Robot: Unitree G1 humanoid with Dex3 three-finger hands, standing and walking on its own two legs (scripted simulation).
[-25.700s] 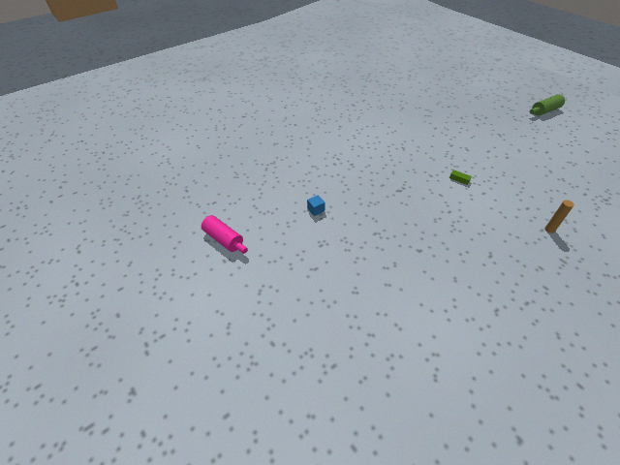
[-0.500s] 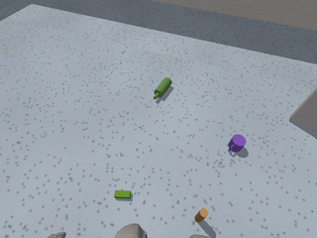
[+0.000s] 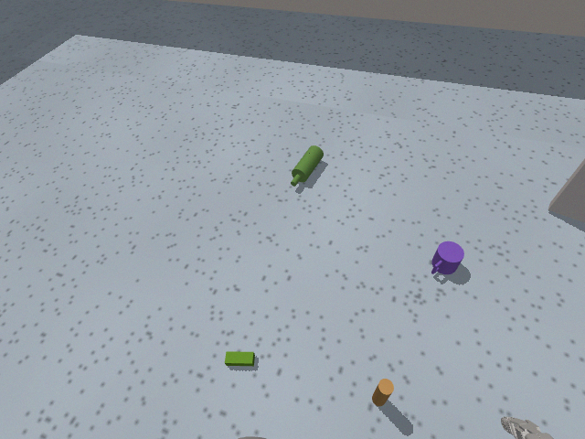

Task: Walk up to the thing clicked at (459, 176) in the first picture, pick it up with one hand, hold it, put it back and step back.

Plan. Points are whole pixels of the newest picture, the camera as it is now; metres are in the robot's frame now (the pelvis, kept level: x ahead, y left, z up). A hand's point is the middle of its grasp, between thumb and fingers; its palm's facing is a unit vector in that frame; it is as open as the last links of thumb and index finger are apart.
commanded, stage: walk up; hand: left
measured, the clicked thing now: (240, 358) +0.43 +0.27 -0.74
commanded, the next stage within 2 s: none
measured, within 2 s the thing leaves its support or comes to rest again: neither
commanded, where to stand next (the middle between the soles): +0.05 +0.03 m, yaw -1 degrees
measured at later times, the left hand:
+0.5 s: hand out of the picture +0.07 +0.28 -0.13, palm faces -0.02 -0.94 -0.34, open 7.4 cm
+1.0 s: hand out of the picture +0.07 +0.27 -0.13, palm faces +0.02 -0.94 -0.34, open 7.4 cm
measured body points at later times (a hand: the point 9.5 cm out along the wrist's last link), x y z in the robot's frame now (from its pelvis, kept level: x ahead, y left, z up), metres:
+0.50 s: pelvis -0.01 +0.02 +0.02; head -0.01 +0.03 +0.47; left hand +0.07 +0.33 -0.11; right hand +0.06 -0.28 -0.11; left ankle +0.02 +0.15 -0.72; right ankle -0.03 -0.12 -0.72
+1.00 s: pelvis +0.00 +0.02 +0.02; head +0.00 +0.02 +0.47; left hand +0.07 +0.32 -0.11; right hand +0.10 -0.28 -0.11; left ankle +0.02 +0.15 -0.72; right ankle -0.03 -0.12 -0.72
